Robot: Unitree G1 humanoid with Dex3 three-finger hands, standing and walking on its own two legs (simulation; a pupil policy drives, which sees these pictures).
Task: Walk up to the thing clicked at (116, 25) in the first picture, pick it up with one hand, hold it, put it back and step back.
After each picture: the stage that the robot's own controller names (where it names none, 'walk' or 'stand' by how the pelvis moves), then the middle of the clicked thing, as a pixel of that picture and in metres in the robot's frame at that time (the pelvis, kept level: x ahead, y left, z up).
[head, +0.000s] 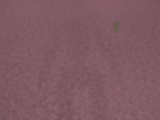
stand; (116, 26) +1.70 -0.43 -0.72
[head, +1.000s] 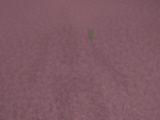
walk; (91, 34) +1.61 +0.02 -0.70
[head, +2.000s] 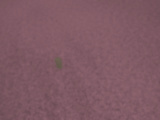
walk; (58, 63) +1.04 +0.31 -0.71
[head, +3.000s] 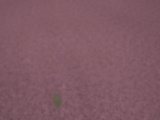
walk; (57, 101) +0.61 +0.23 -0.70
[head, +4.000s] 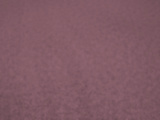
stand; out of the picture +0.38 +0.20 -0.69
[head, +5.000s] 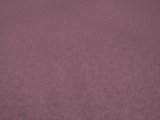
stand; out of the picture +0.33 +0.20 -0.72
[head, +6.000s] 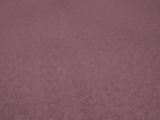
stand; out of the picture +0.34 +0.20 -0.73
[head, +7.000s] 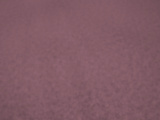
stand; out of the picture +0.33 +0.21 -0.73
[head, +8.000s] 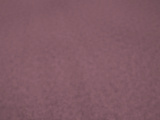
stand; out of the picture +0.32 +0.21 -0.73
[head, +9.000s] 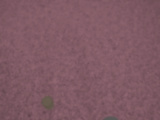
go down; (48, 103) +0.38 +0.19 -0.57
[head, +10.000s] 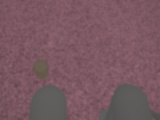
go down; (41, 70) +0.44 +0.19 -0.33
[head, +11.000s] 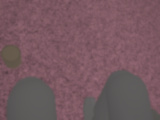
close in; (12, 57) +0.43 +0.21 -0.26
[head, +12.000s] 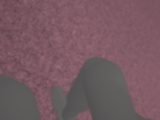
close; out of the picture +0.43 +0.24 -0.23
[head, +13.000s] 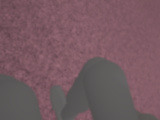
lift; out of the picture +0.42 +0.24 -0.23
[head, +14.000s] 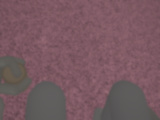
lift; (17, 78) +0.33 +0.23 -0.11
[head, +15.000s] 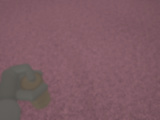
hold; (36, 91) +0.32 +0.17 +0.03
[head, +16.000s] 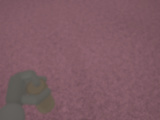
hold; (41, 96) +0.32 +0.16 -0.02
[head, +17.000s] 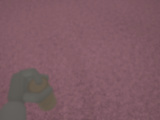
hold; (43, 94) +0.32 +0.16 -0.01
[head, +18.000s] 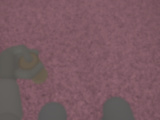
crouch; (34, 69) +0.40 +0.17 -0.09
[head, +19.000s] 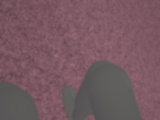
lower; out of the picture +0.44 +0.23 -0.23
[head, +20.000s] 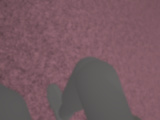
lower; out of the picture +0.44 +0.25 -0.24
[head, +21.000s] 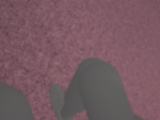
lower; out of the picture +0.44 +0.25 -0.24
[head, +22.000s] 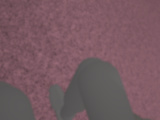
lower; out of the picture +0.44 +0.25 -0.24
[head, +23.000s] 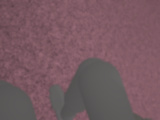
loosen; out of the picture +0.44 +0.25 -0.24
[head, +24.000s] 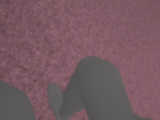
withdraw; out of the picture +0.43 +0.23 -0.24
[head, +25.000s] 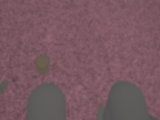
walk; (42, 65) +0.45 +0.17 -0.32
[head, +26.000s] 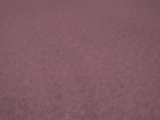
stand; out of the picture +0.35 +0.15 -0.66
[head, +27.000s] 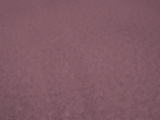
stand; out of the picture +0.38 +0.17 -0.67
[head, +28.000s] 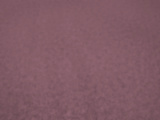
stand; out of the picture +0.37 +0.15 -0.69
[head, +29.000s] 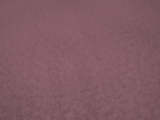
walk; out of the picture +0.38 +0.17 -0.72
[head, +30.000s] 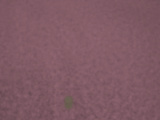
walk; (68, 102) +0.52 +0.07 -0.70
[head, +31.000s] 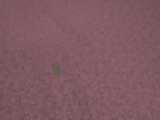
walk; (56, 70) +0.80 +0.26 -0.68
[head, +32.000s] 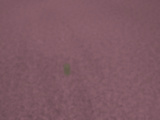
stand; (67, 69) +1.00 +0.19 -0.71
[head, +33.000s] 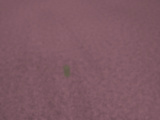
stand; (66, 71) +0.99 +0.19 -0.72
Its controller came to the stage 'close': yes
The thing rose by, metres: 0.70
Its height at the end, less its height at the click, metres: +0.00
